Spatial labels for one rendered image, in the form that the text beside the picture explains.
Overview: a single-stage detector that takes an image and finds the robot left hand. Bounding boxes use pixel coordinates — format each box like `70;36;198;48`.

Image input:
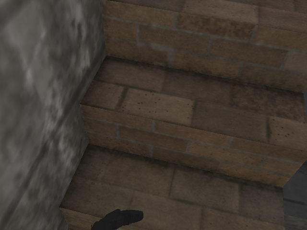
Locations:
91;209;144;230

